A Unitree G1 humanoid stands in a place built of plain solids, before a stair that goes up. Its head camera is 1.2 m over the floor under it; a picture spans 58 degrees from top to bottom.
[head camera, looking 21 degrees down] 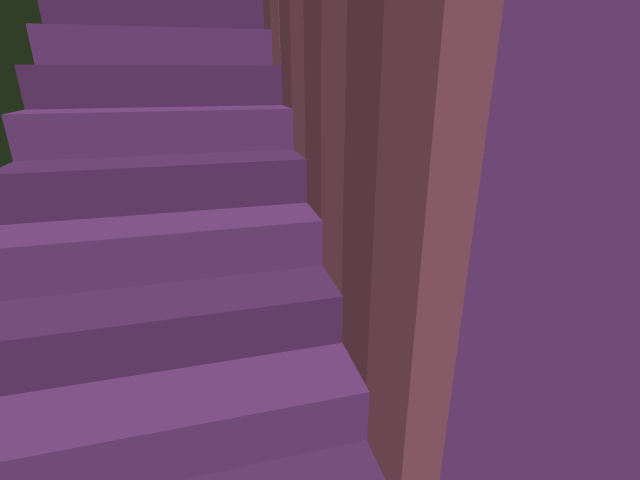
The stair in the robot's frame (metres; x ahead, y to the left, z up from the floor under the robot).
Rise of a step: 0.18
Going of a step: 0.25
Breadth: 1.11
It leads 15 degrees to the left of straight ahead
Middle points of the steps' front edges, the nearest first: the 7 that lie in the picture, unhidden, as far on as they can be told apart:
0.85 0.39 0.35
1.09 0.46 0.53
1.33 0.52 0.71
1.58 0.59 0.88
1.82 0.65 1.06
2.06 0.72 1.24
2.30 0.78 1.41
